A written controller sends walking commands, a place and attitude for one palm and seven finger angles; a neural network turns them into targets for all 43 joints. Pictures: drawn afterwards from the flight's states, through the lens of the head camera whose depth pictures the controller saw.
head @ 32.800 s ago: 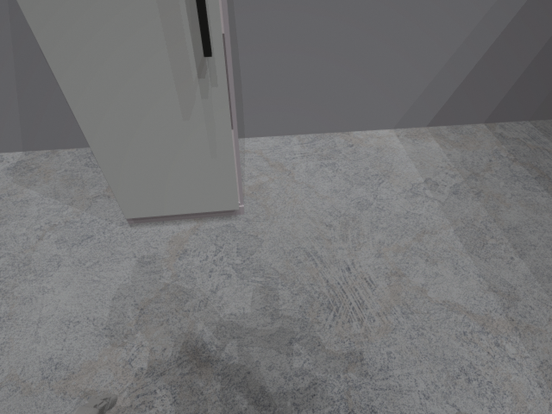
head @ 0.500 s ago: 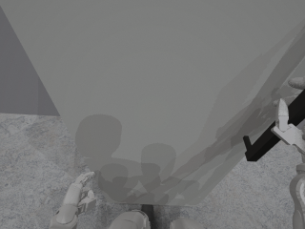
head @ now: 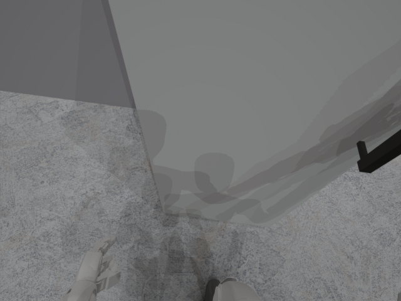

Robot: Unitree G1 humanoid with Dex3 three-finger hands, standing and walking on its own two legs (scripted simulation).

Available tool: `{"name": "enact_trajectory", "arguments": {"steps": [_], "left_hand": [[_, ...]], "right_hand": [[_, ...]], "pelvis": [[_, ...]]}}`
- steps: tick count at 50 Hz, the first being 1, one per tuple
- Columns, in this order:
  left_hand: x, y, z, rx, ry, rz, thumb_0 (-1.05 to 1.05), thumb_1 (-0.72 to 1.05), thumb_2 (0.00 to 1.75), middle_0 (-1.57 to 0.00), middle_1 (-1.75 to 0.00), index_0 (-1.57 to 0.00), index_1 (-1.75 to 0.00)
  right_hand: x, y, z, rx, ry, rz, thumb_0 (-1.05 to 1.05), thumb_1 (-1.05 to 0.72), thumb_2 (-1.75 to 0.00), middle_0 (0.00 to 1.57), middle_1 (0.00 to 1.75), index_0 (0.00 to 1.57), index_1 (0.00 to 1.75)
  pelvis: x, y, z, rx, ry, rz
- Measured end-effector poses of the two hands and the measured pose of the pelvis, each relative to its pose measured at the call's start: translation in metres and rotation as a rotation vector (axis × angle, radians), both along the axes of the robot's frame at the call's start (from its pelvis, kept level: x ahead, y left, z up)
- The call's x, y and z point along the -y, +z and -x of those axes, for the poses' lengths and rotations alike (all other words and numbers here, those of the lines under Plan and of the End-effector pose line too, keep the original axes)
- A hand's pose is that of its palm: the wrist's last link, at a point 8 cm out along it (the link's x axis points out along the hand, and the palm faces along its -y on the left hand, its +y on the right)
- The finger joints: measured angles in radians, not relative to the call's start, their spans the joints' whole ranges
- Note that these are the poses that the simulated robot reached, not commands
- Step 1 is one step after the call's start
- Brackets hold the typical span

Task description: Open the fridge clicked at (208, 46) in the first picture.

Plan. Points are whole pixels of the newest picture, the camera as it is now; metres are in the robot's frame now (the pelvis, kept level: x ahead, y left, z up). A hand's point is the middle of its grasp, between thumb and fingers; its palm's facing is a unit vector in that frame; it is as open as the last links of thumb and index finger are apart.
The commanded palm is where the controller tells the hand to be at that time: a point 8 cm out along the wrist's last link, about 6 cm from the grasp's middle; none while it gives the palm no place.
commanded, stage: walk backward, drawing the door open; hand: right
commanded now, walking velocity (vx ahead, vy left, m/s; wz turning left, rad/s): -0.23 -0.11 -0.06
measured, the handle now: out of the picture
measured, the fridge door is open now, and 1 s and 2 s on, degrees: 0 27 58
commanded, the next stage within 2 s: none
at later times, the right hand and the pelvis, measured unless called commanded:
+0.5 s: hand out of the picture +0.29 -0.23 +0.21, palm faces +0.49 +0.84 -0.25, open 6.6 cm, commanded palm +0.24 -0.26 +0.20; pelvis +0.03 +0.03 +0.00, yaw -9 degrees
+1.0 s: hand out of the picture +0.17 -0.17 +0.21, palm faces +0.64 +0.75 -0.19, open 6.6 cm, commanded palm +0.12 -0.19 +0.20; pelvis +0.03 +0.10 +0.01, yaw -30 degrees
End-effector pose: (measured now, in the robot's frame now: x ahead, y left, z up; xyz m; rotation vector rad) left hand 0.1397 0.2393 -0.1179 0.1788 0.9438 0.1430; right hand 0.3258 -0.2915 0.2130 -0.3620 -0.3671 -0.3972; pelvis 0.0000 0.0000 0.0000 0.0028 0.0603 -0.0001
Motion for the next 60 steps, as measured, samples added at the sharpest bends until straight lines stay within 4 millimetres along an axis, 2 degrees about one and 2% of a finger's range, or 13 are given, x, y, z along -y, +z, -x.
{"name": "enact_trajectory", "arguments": {"steps": [4, 8, 14, 21, 26, 31, 36, 42, 47, 51, 54, 60], "left_hand": [[-0.016, 0.024, -0.012, 0.073, 0.052, -0.063, 0.02, 0.91, 0.9, -0.2, -0.3, -0.2, -0.3], [-0.022, 0.044, -0.025, 0.133, 0.011, -0.095, 0.01, 0.91, 0.9, -0.2, -0.3, -0.2, -0.3], [-0.012, 0.049, -0.035, 0.189, -0.021, -0.059, 0.01, 0.91, 0.9, -0.2, -0.3, -0.2, -0.3], [0.012, 0.026, -0.042, 0.096, -0.117, 0.009, 0.01, 0.91, 0.9, -0.2, -0.3, -0.2, -0.3], [0.022, 0.013, -0.065, 0.055, -0.222, 0.023, 0.01, 0.91, 0.9, -0.2, -0.3, -0.2, -0.3], [0.025, 0.026, -0.097, 0.123, -0.275, -0.031, 0.01, 0.91, 0.9, -0.2, -0.3, -0.2, -0.3], [0.037, 0.038, -0.13, 0.248, -0.323, -0.072, 0.01, 0.91, 0.9, -0.2, -0.3, -0.2, -0.3], [0.065, 0.054, -0.131, 0.239, -0.462, 0.027, 0.01, 0.91, 0.9, -0.2, -0.3, -0.2, -0.3], [0.075, 0.051, -0.13, 0.206, -0.581, 0.082, 0.01, 0.91, 0.9, -0.2, -0.3, -0.2, -0.3], [0.07, 0.037, -0.14, 0.197, -0.653, 0.126, 0.01, 0.91, 0.9, -0.2, -0.3, -0.2, -0.3], [0.057, 0.028, -0.15, 0.182, -0.678, 0.111, 0.01, 0.9, 0.9, -0.21, -0.3, -0.2, -0.3], [0.022, 0.039, -0.162, 0.166, -0.68, -0.012, 0.01, 0.91, 0.9, -0.2, -0.3, -0.2, -0.3]], "right_hand": [[0.001, 0.0, 0.0, 0.007, 0.033, -0.015, -0.11, -0.66, -0.77, 0.46, 1.4, 0.23, 1.33], [0.0, 0.0, -0.001, 0.004, 0.04, -0.043, -0.09, -0.66, -0.79, 0.46, 1.4, 0.24, 1.35], [-0.004, 0.002, 0.01, -0.037, 0.018, -0.041, -0.09, -0.69, -0.78, 0.46, 1.4, 0.19, 1.33], [-0.014, 0.0, 0.053, -0.011, -0.022, -0.016, -0.09, -0.69, -0.76, 0.46, 1.4, 0.17, 1.33], [-0.024, -0.003, 0.086, 0.039, -0.054, -0.004, -0.1, -0.67, -0.78, 0.46, 1.4, 0.19, 1.35], [-0.034, -0.004, 0.115, 0.075, -0.041, -0.024, -0.09, -0.64, -0.8, 0.46, 1.4, 0.22, 1.37], [-0.044, -0.006, 0.139, 0.102, -0.049, -0.02, -0.12, -0.62, -0.76, 0.46, 1.4, 0.23, 1.32], [-0.06, -0.002, 0.166, 0.045, -0.089, -0.051, -0.08, -0.63, -0.76, 0.45, 1.4, 0.23, 1.32], [-0.08, -0.002, 0.19, 0.044, -0.158, -0.069, -0.06, -0.64, -0.8, 0.45, 1.4, 0.23, 1.35], [-0.098, -0.004, 0.208, 0.062, -0.268, -0.039, -0.07, -0.65, -0.83, 0.46, 1.4, 0.22, 1.34], [-0.112, -0.005, 0.219, 0.071, -0.336, -0.022, -0.07, -0.66, -0.84, 0.46, 1.4, 0.21, 1.35], [-0.132, -0.004, 0.243, 0.073, -0.36, -0.042, -0.06, -0.66, -0.81, 0.46, 1.41, 0.25, 1.37]], "pelvis": [[0.004, 0.003, -0.01, 0.022, 0.022, -0.018], [0.005, 0.008, -0.009, 0.051, -0.01, -0.032], [0.003, 0.008, -0.006, 0.045, -0.043, -0.031], [-0.011, 0.007, -0.025, -0.009, -0.116, -0.023], [-0.028, 0.001, -0.027, -0.005, -0.167, -0.026], [-0.035, -0.003, -0.027, 0.028, -0.273, 0.0], [-0.029, -0.014, -0.027, 0.055, -0.331, 0.022], [-0.052, 0.008, -0.02, 0.087, -0.452, -0.023], [-0.08, 0.011, -0.022, 0.084, -0.502, -0.045], [-0.108, 0.001, -0.031, 0.064, -0.534, -0.012], [-0.123, -0.003, -0.032, 0.059, -0.551, -0.007], [-0.136, 0.005, -0.035, 0.041, -0.664, 0.031]]}}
